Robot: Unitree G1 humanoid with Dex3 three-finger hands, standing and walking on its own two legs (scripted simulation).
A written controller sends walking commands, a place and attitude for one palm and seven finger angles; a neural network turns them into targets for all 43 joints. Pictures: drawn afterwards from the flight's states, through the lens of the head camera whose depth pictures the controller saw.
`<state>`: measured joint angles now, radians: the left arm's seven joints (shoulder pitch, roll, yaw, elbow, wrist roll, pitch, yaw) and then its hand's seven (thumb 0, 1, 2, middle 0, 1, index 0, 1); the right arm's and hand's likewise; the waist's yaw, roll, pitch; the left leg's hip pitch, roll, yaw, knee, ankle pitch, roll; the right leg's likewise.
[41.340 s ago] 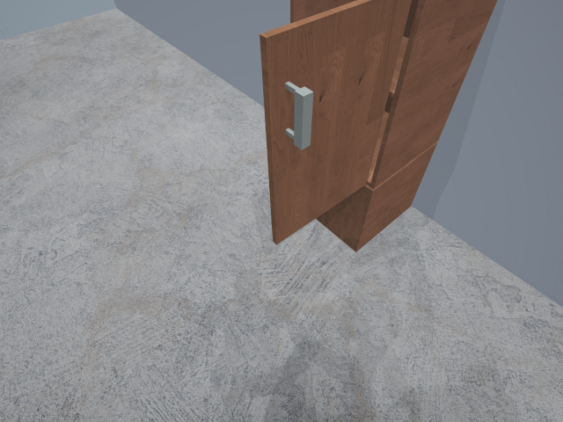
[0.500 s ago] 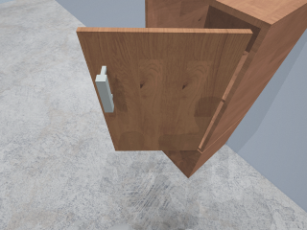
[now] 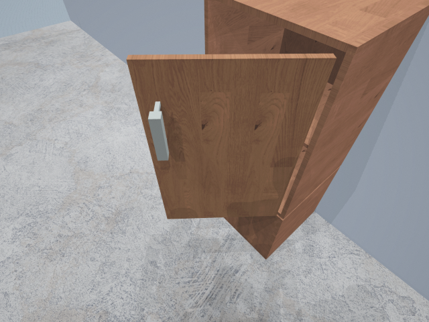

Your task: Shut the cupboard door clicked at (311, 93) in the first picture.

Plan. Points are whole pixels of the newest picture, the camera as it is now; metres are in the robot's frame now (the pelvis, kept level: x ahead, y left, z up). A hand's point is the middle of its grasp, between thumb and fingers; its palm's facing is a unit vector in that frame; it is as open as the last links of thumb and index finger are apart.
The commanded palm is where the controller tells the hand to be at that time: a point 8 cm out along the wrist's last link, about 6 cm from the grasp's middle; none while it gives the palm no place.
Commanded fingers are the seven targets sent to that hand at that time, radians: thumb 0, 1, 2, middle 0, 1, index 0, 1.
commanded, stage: come to a stop and stand still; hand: left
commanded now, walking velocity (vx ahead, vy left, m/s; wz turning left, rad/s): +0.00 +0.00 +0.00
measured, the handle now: (160, 131) +0.47 +0.15 +0.09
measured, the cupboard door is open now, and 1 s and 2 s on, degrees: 51 51 51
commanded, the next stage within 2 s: look again from close up in 0.12 s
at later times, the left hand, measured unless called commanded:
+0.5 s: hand out of the picture +0.00 +0.19 -0.18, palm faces +0.01 -0.98 -0.22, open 7.4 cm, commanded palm none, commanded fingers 0.00 0.90 0.90 -0.20 -0.30 -0.20 -0.30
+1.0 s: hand out of the picture +0.02 +0.19 -0.19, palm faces +0.01 -0.98 -0.20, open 7.4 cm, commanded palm none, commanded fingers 0.00 0.90 0.90 -0.20 -0.30 -0.20 -0.30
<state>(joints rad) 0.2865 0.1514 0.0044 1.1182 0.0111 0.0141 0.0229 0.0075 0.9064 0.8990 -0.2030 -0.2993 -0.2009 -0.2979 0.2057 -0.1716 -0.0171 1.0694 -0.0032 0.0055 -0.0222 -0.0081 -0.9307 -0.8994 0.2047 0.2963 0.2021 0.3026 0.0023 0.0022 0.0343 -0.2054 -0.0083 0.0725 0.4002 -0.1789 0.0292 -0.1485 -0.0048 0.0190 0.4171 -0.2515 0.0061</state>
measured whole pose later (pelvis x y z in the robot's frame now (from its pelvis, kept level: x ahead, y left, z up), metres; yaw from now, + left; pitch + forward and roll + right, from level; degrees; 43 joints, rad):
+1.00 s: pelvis +0.02 +0.01 -0.01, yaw +1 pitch +0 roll +0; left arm 0.27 0.21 -0.01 1.07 0.03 0.01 0.02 0.01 0.91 0.90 -0.20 -0.30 -0.20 -0.30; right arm 0.20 -0.19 0.00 1.07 -0.02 -0.01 -0.02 0.00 -0.91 -0.90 0.20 0.30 0.20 0.30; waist 0.00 -0.04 0.02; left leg -0.24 -0.03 0.06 0.48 -0.24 0.04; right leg -0.17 -0.02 0.00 0.49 -0.32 0.02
